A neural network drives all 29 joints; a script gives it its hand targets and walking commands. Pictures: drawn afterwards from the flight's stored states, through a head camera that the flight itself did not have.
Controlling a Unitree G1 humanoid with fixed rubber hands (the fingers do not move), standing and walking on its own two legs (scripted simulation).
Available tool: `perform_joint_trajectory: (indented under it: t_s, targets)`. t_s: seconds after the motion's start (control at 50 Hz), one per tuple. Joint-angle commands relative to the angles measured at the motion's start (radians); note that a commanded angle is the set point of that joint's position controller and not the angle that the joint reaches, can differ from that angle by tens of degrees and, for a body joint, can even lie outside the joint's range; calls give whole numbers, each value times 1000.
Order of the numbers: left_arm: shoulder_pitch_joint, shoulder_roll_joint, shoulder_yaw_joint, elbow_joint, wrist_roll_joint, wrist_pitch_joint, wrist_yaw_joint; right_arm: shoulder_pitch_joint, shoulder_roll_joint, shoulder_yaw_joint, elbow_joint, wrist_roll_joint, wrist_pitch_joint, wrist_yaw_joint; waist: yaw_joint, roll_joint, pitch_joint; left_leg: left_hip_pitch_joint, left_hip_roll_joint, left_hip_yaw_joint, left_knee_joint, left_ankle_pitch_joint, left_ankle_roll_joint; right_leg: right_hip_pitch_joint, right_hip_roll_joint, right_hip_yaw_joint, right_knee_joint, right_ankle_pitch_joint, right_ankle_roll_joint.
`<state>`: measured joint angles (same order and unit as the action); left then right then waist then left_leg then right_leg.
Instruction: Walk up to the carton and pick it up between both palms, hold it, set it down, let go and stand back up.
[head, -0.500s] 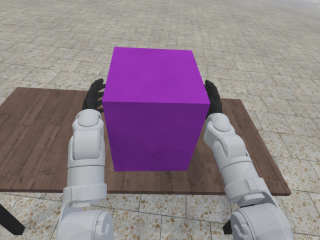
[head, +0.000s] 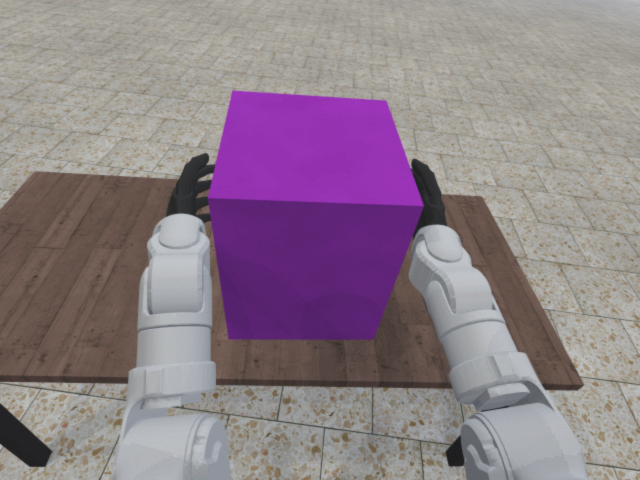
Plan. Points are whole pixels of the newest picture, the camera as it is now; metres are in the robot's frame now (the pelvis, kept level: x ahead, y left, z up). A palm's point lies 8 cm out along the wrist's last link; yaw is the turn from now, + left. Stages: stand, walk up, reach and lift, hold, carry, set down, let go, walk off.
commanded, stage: hold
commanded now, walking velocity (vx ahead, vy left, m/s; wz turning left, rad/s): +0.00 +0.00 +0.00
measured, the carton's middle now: (306, 221) +0.40 +0.02 +0.13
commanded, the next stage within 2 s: none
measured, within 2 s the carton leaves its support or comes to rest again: neither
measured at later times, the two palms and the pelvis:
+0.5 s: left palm (186, 222) +0.36 +0.16 +0.17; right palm (427, 228) +0.36 -0.13 +0.17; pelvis +0.00 +0.00 +0.00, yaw +0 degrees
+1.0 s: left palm (186, 223) +0.36 +0.16 +0.16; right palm (427, 226) +0.36 -0.13 +0.17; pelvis +0.00 +0.00 +0.00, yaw +0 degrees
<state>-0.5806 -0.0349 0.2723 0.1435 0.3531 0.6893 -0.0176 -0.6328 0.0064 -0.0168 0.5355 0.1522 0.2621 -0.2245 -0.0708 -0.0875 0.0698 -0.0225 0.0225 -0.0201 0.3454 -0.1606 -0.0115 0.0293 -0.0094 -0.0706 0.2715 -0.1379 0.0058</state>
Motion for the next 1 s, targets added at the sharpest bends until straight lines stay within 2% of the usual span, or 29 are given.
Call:
perform_joint_trajectory:
  t_s: [0.0, 0.02, 0.06, 0.12, 0.16, 0.22, 0.28, 0.3, 0.34, 0.38, 0.4, 0.44, 0.48, 0.5, 0.52, 0.66, 0.74, 0.84, 0.88, 0.9, 0.92, 0.96, 0.98]
  targets:
    - [-647, -583, -490, -135, -159, -70, -144, -797, 568, 387, -356, 75, -73, 106, -14, 113, -417, 82, -70, 49, -19, 245, -13, 124, 58, -21, -10, 176, 32]
    - [-648, -594, -507, -143, -169, -70, -143, -804, 564, 393, -384, 84, -77, 102, -19, 123, -440, 94, -69, 44, -12, 262, -21, 125, 59, -20, -6, 192, 31]
    - [-638, -591, -504, -134, -170, -69, -143, -779, 553, 380, -363, 82, -70, 101, -25, 122, -419, 109, -66, 42, -12, 258, -26, 98, 63, -25, -13, 164, 28]
    - [-622, -593, -529, -169, -180, -73, -141, -755, 554, 395, -390, 89, -70, 97, -38, 134, -444, 114, -69, 36, 2, 300, -34, 116, 62, -25, -2, 225, 32]
    - [-649, -593, -546, -194, -194, -80, -140, -786, 566, 409, -425, 92, -70, 96, -34, 124, -471, 112, -69, 37, 3, 299, -33, 122, 66, -27, 0, 220, 32]
    - [-607, -581, -531, -181, -176, -70, -140, -747, 558, 410, -412, 90, -56, 96, -31, 115, -424, 104, -68, 36, -8, 281, -27, 127, 64, -26, -3, 217, 32]
    - [-624, -584, -530, -177, -178, -73, -140, -757, 566, 415, -411, 87, -52, 99, -18, 112, -400, 85, -66, 39, -24, 251, -24, 107, 66, -28, -5, 178, 33]
    - [-637, -577, -527, -175, -178, -74, -141, -748, 560, 403, -387, 84, -48, 101, -28, 109, -395, 85, -66, 40, -26, 239, -21, 100, 64, -28, -9, 169, 33]
    - [-634, -574, -506, -141, -168, -69, -143, -735, 546, 374, -352, 71, -47, 106, -25, 119, -348, 63, -62, 41, -43, 188, -19, 80, 58, -24, -19, 109, 25]
    - [-647, -578, -507, -148, -168, -69, -143, -759, 558, 375, -369, 66, -55, 110, -14, 117, -370, 61, -61, 44, -48, 169, -14, 76, 58, -25, -17, 87, 26]
    - [-672, -579, -506, -147, -171, -72, -142, -775, 557, 363, -356, 63, -55, 113, -19, 122, -382, 57, -62, 45, -52, 156, -14, 75, 57, -27, -19, 74, 26]
    - [-647, -583, -502, -152, -167, -69, -143, -777, 568, 383, -376, 65, -61, 112, -11, 109, -398, 81, -62, 48, -39, 208, -12, 92, 60, -24, -11, 131, 27]
    - [-670, -579, -513, -147, -178, -75, -141, -796, 561, 388, -378, 75, -64, 107, -20, 122, -435, 85, -67, 45, -27, 208, -15, 93, 58, -22, -11, 135, 30]
    - [-661, -575, -504, -135, -175, -73, -140, -810, 567, 396, -386, 78, -66, 106, -9, 115, -431, 83, -67, 45, -24, 216, -12, 94, 59, -23, -8, 146, 29]
    - [-651, -592, -529, -174, -190, -75, -136, -795, 568, 405, -413, 86, -71, 105, -18, 126, -476, 104, -64, 40, -13, 259, -20, 109, 63, -24, 1, 182, 29]
    - [-629, -563, -473, -125, -165, -77, -147, -752, 560, 396, -357, 67, -54, 100, -11, 82, -409, 74, -71, 47, -35, 189, -2, 112, 54, -15, -17, 151, 38]
    - [-651, -567, -464, -92, -151, -70, -155, -761, 556, 348, -318, 42, -56, 108, -18, 94, -344, 49, -67, 53, -59, 129, 0, 83, 52, -20, -30, 74, 32]
    - [-674, -589, -494, -112, -172, -74, -153, -806, 564, 359, -365, 57, -76, 108, -27, 111, -411, 75, -66, 49, -34, 188, -10, 96, 56, -25, -20, 123, 30]
    - [-670, -607, -531, -161, -188, -83, -140, -803, 570, 392, -401, 79, -81, 107, -26, 136, -472, 111, -64, 41, -7, 279, -24, 112, 64, -26, -4, 191, 28]
    - [-670, -593, -524, -131, -183, -83, -139, -821, 558, 391, -398, 79, -80, 102, -25, 135, -451, 110, -69, 41, -1, 273, -26, 96, 60, -24, -10, 183, 29]
    - [-677, -604, -541, -168, -195, -89, -136, -800, 563, 394, -398, 84, -79, 102, -36, 145, -480, 121, -67, 39, 2, 284, -32, 96, 61, -24, -5, 191, 29]
    - [-656, -601, -536, -151, -189, -87, -131, -808, 566, 401, -411, 77, -80, 104, -22, 131, -471, 112, -66, 39, -1, 277, -27, 92, 64, -28, -6, 175, 30]
    - [-657, -591, -529, -152, -184, -90, -130, -785, 559, 394, -380, 75, -71, 105, -24, 127, -447, 108, -67, 41, -12, 252, -24, 84, 61, -23, -10, 158, 30]
